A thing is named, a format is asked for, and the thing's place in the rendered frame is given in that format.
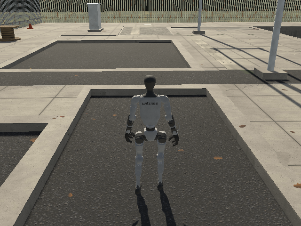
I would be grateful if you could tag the right robot hand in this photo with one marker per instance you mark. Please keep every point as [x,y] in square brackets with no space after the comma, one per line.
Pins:
[176,139]

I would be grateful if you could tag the left robot forearm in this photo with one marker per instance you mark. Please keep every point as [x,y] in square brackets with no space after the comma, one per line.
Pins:
[129,125]

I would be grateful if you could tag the right robot forearm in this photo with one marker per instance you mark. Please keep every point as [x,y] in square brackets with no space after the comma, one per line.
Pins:
[173,126]

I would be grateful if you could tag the robot left upper arm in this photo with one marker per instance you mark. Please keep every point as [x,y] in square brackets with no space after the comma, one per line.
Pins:
[133,107]

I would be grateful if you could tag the robot right foot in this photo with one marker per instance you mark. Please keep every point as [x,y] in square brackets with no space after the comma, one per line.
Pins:
[159,185]

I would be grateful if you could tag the robot torso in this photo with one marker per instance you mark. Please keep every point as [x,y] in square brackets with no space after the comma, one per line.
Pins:
[150,114]

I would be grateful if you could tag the robot right upper arm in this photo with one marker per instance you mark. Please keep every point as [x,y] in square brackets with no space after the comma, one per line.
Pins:
[167,107]

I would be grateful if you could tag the left robot hand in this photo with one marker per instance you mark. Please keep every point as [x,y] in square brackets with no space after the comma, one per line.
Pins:
[129,135]

